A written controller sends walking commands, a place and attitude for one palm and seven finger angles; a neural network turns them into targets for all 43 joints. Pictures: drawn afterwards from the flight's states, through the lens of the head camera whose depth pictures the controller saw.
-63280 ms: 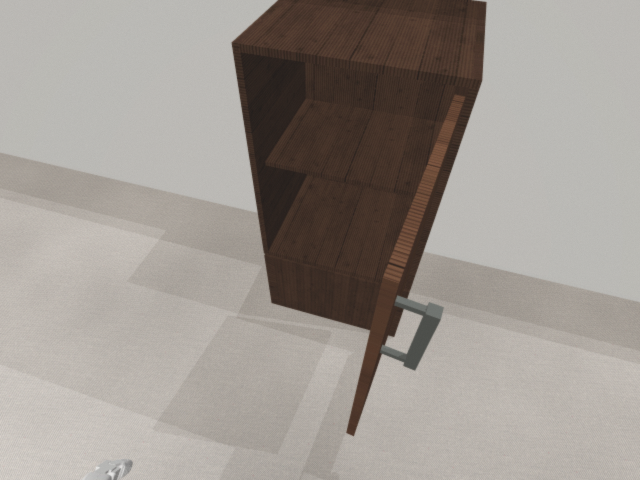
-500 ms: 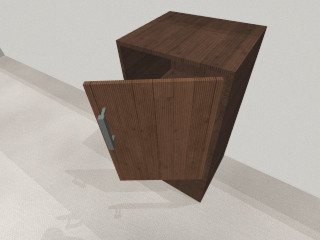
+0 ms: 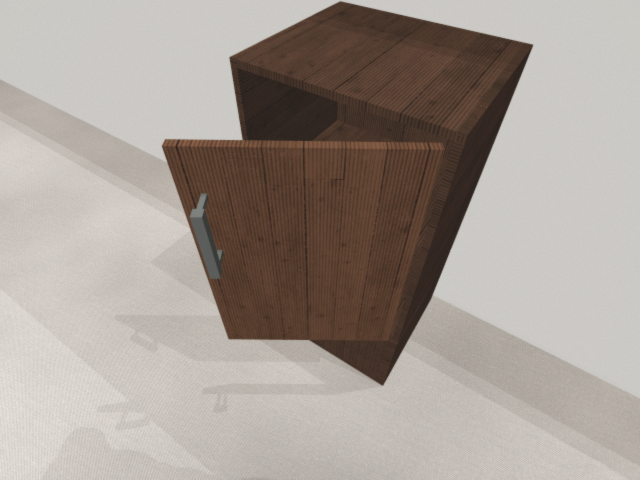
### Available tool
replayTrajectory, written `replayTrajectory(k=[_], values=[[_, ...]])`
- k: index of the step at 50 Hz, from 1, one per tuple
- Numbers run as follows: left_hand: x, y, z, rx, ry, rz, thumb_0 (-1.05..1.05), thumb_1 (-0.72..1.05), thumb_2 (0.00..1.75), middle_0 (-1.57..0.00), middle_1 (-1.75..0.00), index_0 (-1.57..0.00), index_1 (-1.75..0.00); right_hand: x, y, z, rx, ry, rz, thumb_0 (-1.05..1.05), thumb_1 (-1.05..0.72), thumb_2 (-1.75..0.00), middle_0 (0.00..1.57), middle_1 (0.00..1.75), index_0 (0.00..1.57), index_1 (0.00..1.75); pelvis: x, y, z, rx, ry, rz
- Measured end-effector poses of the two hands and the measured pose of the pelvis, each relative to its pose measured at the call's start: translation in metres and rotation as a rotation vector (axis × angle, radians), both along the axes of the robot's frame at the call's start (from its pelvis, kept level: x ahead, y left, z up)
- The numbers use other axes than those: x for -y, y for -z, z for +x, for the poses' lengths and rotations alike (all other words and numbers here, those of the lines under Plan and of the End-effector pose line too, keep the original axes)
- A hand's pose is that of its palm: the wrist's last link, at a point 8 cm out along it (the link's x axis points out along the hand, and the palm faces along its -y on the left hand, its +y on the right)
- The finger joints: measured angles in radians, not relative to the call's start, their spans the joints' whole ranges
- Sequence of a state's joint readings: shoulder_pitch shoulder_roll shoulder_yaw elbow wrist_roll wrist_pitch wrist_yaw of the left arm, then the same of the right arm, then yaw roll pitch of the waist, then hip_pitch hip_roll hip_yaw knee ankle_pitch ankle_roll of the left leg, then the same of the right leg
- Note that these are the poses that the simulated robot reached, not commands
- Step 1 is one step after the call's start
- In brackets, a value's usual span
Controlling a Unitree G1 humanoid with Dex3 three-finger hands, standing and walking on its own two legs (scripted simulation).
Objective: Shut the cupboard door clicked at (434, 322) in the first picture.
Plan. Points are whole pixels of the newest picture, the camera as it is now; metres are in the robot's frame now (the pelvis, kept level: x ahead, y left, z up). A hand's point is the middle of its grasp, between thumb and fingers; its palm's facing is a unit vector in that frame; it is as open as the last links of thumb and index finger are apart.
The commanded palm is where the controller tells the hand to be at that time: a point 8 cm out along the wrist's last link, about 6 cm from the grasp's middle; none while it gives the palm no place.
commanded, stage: look again from close up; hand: left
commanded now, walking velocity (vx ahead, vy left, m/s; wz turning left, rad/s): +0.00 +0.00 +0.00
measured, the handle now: (209, 238) +0.50 +0.22 -0.02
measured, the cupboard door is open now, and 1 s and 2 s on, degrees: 33 33 33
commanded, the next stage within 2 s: raise the hand and make a fist in 0.56 s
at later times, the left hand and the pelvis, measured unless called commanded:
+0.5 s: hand out of the picture +0.01 +0.16 -0.17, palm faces +0.01 -0.98 -0.19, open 7.4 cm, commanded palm none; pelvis +0.02 -0.01 +0.00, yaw +0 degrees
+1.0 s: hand (215, 412) +0.21 +0.15 -0.04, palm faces +0.01 -1.00 +0.01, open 6.6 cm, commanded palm +0.16 +0.21 -0.06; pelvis +0.04 -0.02 -0.08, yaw +2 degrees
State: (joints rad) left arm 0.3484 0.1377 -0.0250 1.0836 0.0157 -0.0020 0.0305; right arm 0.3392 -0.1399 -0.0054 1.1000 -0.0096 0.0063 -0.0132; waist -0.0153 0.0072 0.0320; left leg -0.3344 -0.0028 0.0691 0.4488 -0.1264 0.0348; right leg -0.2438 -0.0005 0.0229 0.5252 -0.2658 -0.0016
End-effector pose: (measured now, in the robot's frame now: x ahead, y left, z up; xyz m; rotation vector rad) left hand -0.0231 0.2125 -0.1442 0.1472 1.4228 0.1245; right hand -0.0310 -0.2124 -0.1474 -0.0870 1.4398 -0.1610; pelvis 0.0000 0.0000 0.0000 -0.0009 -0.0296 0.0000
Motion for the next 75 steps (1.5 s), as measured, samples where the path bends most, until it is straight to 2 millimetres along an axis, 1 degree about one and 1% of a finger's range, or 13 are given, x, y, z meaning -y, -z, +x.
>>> replayTrajectory(k=[6,16,34,36,40,43,45,48,52,55,60,65,75], values=[[0.007,0.001,-0.004,-0.003,-0.015,-0.012,0.00,0.91,0.90,-0.20,-0.30,-0.20,-0.30,0.001,0.001,0.028,0.063,-0.022,-0.004,0.01,-0.92,-0.90,0.20,0.30,0.20,0.30,0.001,0.000,0.001,-0.002,-0.002,0.000],[0.008,0.000,0.006,0.006,-0.018,-0.009,0.00,0.91,0.90,-0.20,-0.30,-0.20,-0.30,0.015,-0.003,0.048,0.093,-0.035,-0.029,0.01,-0.92,-0.90,0.20,0.30,0.20,0.30,0.004,-0.001,0.009,-0.012,-0.002,0.002],[0.000,-0.006,0.062,0.030,0.013,0.030,0.00,0.91,0.90,-0.20,-0.30,-0.20,-0.30,0.019,-0.005,0.069,0.037,-0.031,-0.020,0.00,-0.91,-0.90,0.20,0.30,0.20,0.30,0.010,-0.004,0.044,-0.031,0.005,0.000],[-0.008,-0.024,0.100,0.222,-0.067,0.033,0.01,0.91,0.90,-0.20,-0.30,-0.20,-0.30,0.023,-0.012,0.085,0.140,-0.039,-0.065,0.00,-0.91,-0.90,0.20,0.30,0.20,0.30,0.011,-0.003,0.047,-0.030,-0.001,-0.001],[-0.012,-0.098,0.198,0.828,-0.076,0.064,0.02,0.91,0.90,-0.22,-0.32,-0.22,-0.31,0.038,-0.024,0.140,0.455,-0.062,-0.119,0.01,-0.90,-0.90,0.20,0.30,0.20,0.30,0.010,0.007,0.051,-0.066,-0.041,0.003],[-0.007,-0.128,0.240,1.159,-0.055,0.002,0.01,0.91,0.90,-0.24,-0.35,-0.24,-0.34,0.049,-0.031,0.190,0.648,-0.093,-0.133,0.01,-0.90,-0.90,0.20,0.30,0.20,0.30,0.012,0.022,0.050,-0.132,-0.039,0.003],[0.000,-0.134,0.247,1.326,-0.003,-0.064,0.01,0.92,0.90,-0.26,-0.38,-0.27,-0.37,0.055,-0.035,0.224,0.757,-0.126,-0.144,0.01,-0.90,-0.90,0.20,0.30,0.20,0.30,0.014,0.037,0.049,-0.177,-0.027,0.009],[0.010,-0.122,0.233,1.461,0.107,-0.128,0.00,0.91,0.90,-0.31,-0.43,-0.31,-0.42,0.060,-0.038,0.272,0.890,-0.188,-0.160,0.01,-0.90,-0.90,0.20,0.30,0.20,0.30,0.018,0.065,0.047,-0.234,-0.021,0.014],[0.008,-0.083,0.196,1.370,0.069,-0.142,0.00,0.91,0.90,-0.38,-0.50,-0.38,-0.49,0.053,-0.032,0.321,1.001,-0.259,-0.164,0.01,-0.91,-0.90,0.20,0.30,0.20,0.30,0.023,0.096,0.043,-0.274,-0.036,0.006],[0.001,-0.069,0.175,1.304,0.010,-0.089,0.01,0.90,0.90,-0.43,-0.56,-0.43,-0.55,0.037,-0.022,0.341,1.035,-0.305,-0.139,0.01,-0.91,-0.90,0.20,0.30,0.19,0.30,0.026,0.111,0.041,-0.293,-0.052,-0.018],[0.003,-0.089,0.183,1.416,0.074,-0.052,0.02,0.90,0.90,-0.52,-0.66,-0.52,-0.65,0.007,0.009,0.334,0.991,-0.344,-0.058,0.01,-0.91,-0.90,0.20,0.30,0.20,0.30,0.030,0.123,0.034,-0.308,-0.065,-0.053],[0.010,-0.099,0.213,1.425,0.162,-0.125,0.02,0.90,0.90,-0.61,-0.75,-0.61,-0.75,-0.004,0.040,0.291,0.845,-0.263,0.010,0.01,-0.90,-0.90,0.20,0.30,0.20,0.30,0.031,0.122,0.027,-0.316,-0.054,-0.058],[-0.010,-0.104,0.215,1.355,0.108,-0.079,0.02,0.90,0.90,-0.79,-0.95,-0.79,-0.94,0.035,0.047,0.203,0.641,-0.127,-0.105,0.01,-0.90,-0.90,0.20,0.30,0.20,0.30,0.021,0.106,0.024,-0.308,-0.029,-0.042]])
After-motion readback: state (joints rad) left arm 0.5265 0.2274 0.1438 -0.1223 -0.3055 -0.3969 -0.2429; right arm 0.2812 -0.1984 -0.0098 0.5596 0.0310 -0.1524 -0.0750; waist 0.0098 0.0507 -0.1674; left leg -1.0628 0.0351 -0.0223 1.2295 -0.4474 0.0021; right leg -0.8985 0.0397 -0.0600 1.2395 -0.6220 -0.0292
